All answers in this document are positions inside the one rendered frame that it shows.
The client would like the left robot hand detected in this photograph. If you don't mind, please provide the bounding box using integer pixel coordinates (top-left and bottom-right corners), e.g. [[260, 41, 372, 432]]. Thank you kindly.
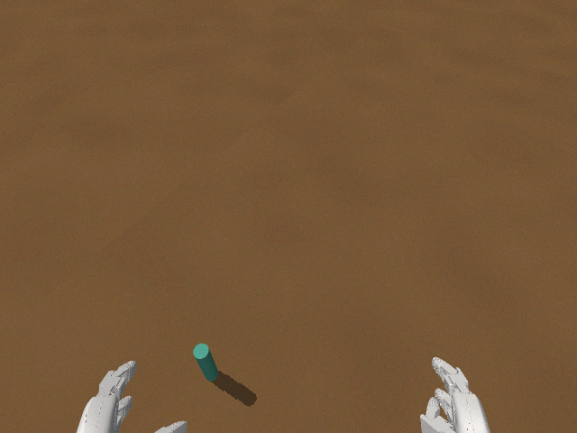
[[77, 361, 188, 433]]

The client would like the can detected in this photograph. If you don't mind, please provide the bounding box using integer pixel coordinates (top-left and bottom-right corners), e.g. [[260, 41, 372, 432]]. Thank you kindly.
[[193, 344, 218, 382]]

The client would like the right robot hand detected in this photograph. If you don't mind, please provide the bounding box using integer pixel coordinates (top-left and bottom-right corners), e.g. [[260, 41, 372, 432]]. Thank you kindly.
[[420, 357, 490, 433]]

